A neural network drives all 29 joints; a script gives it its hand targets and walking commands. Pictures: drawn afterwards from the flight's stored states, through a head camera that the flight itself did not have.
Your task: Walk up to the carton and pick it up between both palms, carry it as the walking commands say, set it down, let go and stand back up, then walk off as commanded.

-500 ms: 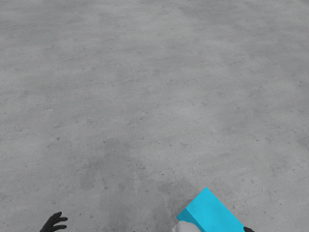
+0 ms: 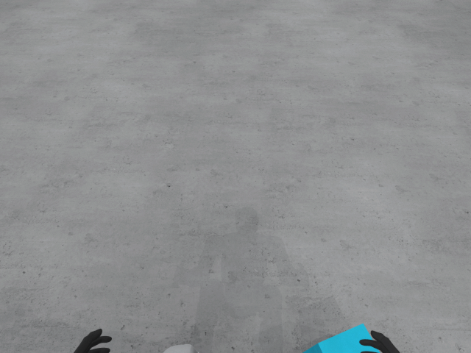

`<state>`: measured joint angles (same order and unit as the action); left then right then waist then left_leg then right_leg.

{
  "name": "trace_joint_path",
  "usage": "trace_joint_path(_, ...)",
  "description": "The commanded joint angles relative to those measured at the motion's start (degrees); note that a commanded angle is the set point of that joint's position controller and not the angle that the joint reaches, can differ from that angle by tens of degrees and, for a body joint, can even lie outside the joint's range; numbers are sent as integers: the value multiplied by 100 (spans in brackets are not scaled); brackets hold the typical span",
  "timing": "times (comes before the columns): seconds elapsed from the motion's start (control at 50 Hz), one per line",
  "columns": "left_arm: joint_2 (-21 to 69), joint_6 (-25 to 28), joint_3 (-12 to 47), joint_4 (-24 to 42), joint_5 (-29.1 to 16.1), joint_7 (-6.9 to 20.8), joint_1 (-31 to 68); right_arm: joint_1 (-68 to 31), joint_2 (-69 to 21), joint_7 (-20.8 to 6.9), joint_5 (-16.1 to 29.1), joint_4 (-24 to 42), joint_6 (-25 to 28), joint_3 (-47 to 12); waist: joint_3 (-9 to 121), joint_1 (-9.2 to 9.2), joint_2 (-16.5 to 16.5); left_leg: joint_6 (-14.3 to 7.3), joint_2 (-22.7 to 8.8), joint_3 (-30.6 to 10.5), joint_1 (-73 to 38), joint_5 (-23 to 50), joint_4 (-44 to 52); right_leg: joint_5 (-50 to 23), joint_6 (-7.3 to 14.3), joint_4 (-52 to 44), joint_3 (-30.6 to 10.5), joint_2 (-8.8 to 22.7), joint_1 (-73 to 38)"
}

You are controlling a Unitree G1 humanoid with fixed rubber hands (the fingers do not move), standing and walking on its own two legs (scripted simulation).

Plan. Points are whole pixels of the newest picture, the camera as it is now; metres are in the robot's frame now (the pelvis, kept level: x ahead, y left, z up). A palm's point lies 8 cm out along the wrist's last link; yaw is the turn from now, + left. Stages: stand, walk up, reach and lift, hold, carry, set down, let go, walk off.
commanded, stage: walk off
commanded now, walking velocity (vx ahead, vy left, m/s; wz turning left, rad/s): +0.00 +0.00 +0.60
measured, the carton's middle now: out of the picture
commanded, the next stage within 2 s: stand in 1.74 s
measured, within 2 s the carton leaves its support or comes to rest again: neither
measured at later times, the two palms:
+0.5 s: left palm out of the picture +0.08 +0.31 -0.10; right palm out of the picture +0.14 -0.23 -0.11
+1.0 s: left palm out of the picture -0.12 +0.29 -0.13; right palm (295, 284) +0.26 -0.11 -0.10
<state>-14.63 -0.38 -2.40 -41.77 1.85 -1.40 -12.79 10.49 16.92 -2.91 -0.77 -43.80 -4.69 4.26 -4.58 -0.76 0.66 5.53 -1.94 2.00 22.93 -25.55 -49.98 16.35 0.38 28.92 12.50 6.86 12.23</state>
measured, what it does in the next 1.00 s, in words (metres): steps on the spot, turning left: left foot, then right foot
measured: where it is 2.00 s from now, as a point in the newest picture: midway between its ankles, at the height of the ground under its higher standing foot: outside the picture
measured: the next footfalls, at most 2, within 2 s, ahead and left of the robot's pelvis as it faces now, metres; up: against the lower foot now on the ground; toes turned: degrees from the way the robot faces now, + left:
left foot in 0.10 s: +0.03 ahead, +0.13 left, +0.00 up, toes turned +9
right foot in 0.56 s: +0.08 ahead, -0.09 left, +0.00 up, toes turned +18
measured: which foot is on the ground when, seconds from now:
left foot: up 0.00-0.08, down 0.10-0.56, up 0.58-0.96, down 0.98-1.00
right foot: down 0.00-0.10, up 0.12-0.54, down 0.56-0.98, up 1.00-1.00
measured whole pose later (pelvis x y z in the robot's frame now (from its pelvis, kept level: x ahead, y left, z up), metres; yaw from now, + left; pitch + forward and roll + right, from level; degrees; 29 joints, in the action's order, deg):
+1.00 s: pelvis -0.02 +0.01 -0.01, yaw +36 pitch +1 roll +1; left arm -17.3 -1.2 -3.8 -42.2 1.1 -0.3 -14.9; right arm 7.3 16.0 -2.6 -1.4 -40.6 -2.9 3.6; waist -4.3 -1.7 -2.2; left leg 1.5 0.0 4.6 15.6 -15.5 -32.2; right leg 20.5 -2.3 38.2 14.4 10.8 15.9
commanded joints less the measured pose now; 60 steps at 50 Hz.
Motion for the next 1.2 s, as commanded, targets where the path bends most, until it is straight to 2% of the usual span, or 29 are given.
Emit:
trace_joint_path(0.0, -1152, 30, -361, 134, 3, 55, -347, -300, 237, -16, 22, 536, 95, 6, 654, -223, -1373, -118, 138, 413, -132, -57, 758, -3084, 668, -409, -709, 1322, -710)
trace_joint_path(0.04, -1211, -11, -399, 110, -46, 93, -300, -133, 260, 1, 11, 510, 140, 22, 682, -51, -1269, -286, 167, 472, -662, 396, 1683, -2870, 436, -71, -572, 1371, -533)
trace_joint_path(0.06, -1168, -39, -384, 107, -90, 106, -288, 151, 358, 46, -53, 408, 200, 63, 719, 143, -919, -360, 176, 393, -1288, 1198, 2501, -2485, 151, 342, -382, 1322, -111)
trace_joint_path(0.08, -993, -65, -341, 131, -126, 140, -479, 528, 726, 117, -171, 291, 281, 162, 920, 320, -33, -474, -393, -446, -2316, 1752, 3119, -1364, -212, 1344, -91, 1069, 797)
trace_joint_path(0.1, -403, -100, -170, 607, -59, 173, -217, 651, 1612, 155, -49, 409, 351, 314, 950, 356, 2002, -1245, -2317, -2884, -2791, 3987, 3179, 2280, -653, 2588, 95, 62, 2446)
trace_joint_path(0.12, -700, -238, -200, 652, 6, 78, 327, 1199, 1508, 177, -11, 256, 350, 350, 1109, 842, 1147, -1841, -2363, -2637, -2427, 4664, 2971, 2352, -618, 3330, -899, 41, 2355)
trace_joint_path(0.14, -700, -296, -211, 615, -72, 62, 363, 958, 1199, 223, -6, 228, 345, 245, 786, 595, 942, -1847, -2038, -2158, -2197, 4418, 2927, 1930, -617, 3582, -1054, 72, 2439)
trace_joint_path(0.18, -755, -243, -238, 456, -82, 83, 173, 117, 860, 325, 4, 368, 301, 124, 432, 191, 908, -1468, -1280, -1529, -1705, 3674, 3033, 1009, -584, 3326, -1184, 142, 2234)
trace_joint_path(0.22, -823, -248, -274, 286, -22, 109, -136, -19, 756, 339, 10, 446, 301, 78, 644, 98, 832, -1435, -1023, -1310, -1572, 4057, 2959, 607, -624, 3496, -1094, -34, 1904)
trace_joint_path(0.36, -572, -309, -194, 508, -73, 77, 376, 502, 971, 271, -55, 320, 325, 174, 516, 310, 834, -1590, -948, -2022, -1436, 2538, 3092, 680, -616, 2362, -1194, -350, 1884)
trace_joint_path(0.42, -502, -265, -147, 578, -115, 52, 520, 494, 1000, 237, -77, 336, 296, 210, 574, 332, 859, -1616, -889, -2236, -1205, 2593, 2935, 772, -564, 1803, -1210, -527, 1435)
trace_joint_path(0.48, -474, -193, -125, 581, -177, 2, 369, 330, 984, 190, -89, 375, 264, 231, 705, 216, 941, -1483, -842, -2540, -973, 3254, 2742, 798, -477, 1099, -1181, -716, 743)
trace_joint_path(0.52, -465, -118, -139, 475, -172, -63, -48, 201, 889, 203, -22, 384, 266, 211, 781, -48, 791, -1147, -619, -2553, -704, 3227, 2392, 129, -425, -303, -1138, -751, -93)
trace_joint_path(0.54, -687, -57, -197, 429, -98, -109, -267, 275, 727, 230, 33, 400, 300, 171, 889, -102, 544, -845, -388, -2410, -179, 2447, 2162, -290, -338, -876, -1373, -333, -885)
trace_joint_path(0.56, -1093, -9, -257, 452, -26, -141, -458, 520, 349, 250, 56, 435, 320, 116, 1035, -60, -626, -535, 190, -1731, 612, 775, 965, 175, -82, -1455, -2671, 1179, -1638)
trace_joint_path(0.58, -1636, -64, -375, 546, -36, -91, -154, 402, 387, 298, -10, 604, 286, 125, 692, -55, -1849, -345, 740, -663, 1170, -940, -48, -511, 654, -1581, -3601, 2249, -701)
trace_joint_path(0.6, -1174, -60, -268, 555, -34, -49, -110, 242, 808, 272, -173, 538, 237, 247, 431, -69, -1004, -325, 359, -879, 978, -795, -918, -894, 793, -1523, -3216, 2014, -288)
trace_joint_path(0.64, -741, -30, -122, 660, -21, -26, 511, 608, 655, 139, -111, 321, 172, 272, 252, 323, -871, -245, 321, -764, 758, -118, -1583, -1281, 565, -1361, -2106, 1250, 95)
trace_joint_path(0.68, -696, 1, -123, 686, -15, -79, 616, 739, 546, 33, -52, 235, 138, 244, 336, 301, -1107, -67, 276, -517, 850, 234, -1809, -1845, 530, -1191, -1467, 902, -142)
trace_joint_path(0.78, -817, 41, -204, 427, -15, -80, -98, 56, 300, 2, 2, 451, 96, 116, 453, -133, -1137, 124, 107, -147, 924, 146, -798, -2596, 680, -877, -1077, 1088, -836)
trace_joint_path(0.86, -1055, 50, -318, 271, 3, 19, -288, -305, 202, -27, 20, 640, 102, 14, 634, -259, -1341, -16, 120, 290, 134, -144, 416, -3112, 733, -504, -728, 1215, -734)
trace_joint_path(0.92, -1204, -1, -398, 196, -37, 87, -308, -211, 227, -15, 25, 651, 143, 21, 723, -142, -1395, -201, 200, 470, -438, 217, 1398, -3124, 536, -173, -653, 1357, -653)
trace_joint_path(0.96, -1088, -48, -362, 198, -130, 120, -332, 331, 493, 76, -117, 457, 256, 115, 835, 224, -642, -373, 109, 156, -1745, 1524, 2842, -2190, -21, 723, -278, 1228, 276)
trace_joint_path(0.98, -753, -88, -284, 332, -96, 166, -475, 691, 1027, 138, -189, 411, 345, 218, 1016, 342, 814, -627, -1298, -1588, -2736, 2510, 3313, 228, -390, 2162, 1, 745, 1580)
trace_joint_path(1.0, -462, -200, -161, 749, -11, 104, 62, 874, 1756, 159, -9, 447, 359, 388, 1000, 559, 1922, -1595, -2437, -2883, -2302, 4250, 3117, 2352, -597, 2969, -414, -18, 2474)
trace_joint_path(1.02, -755, -286, -220, 709, -15, 53, 385, 1107, 1344, 175, -18, 349, 365, 308, 958, 745, 989, -1819, -2200, -2403, -2291, 4533, 2966, 2096, -612, 3517, -998, 127, 2472)
trace_joint_path(1.08, -764, -253, -250, 442, -60, 90, 104, 70, 834, 323, 2, 474, 329, 121, 483, 164, 945, -1414, -1160, -1416, -1620, 3899, 2987, 800, -617, 3428, -1149, 136, 2205)
trace_joint_path(1.12, -795, -266, -278, 296, -27, 117, -171, 31, 771, 317, 10, 510, 337, 92, 709, 83, 800, -1394, -959, -1273, -1524, 4075, 2940, 495, -659, 3586, -1091, -12, 1926)
trace_joint_path(1.18, -660, -306, -243, 375, -55, 118, 25, 225, 867, 283, 3, 455, 371, 129, 647, 144, 707, -1422, -885, -1539, -1426, 3273, 3039, 427, -665, 3200, -1123, -122, 1950)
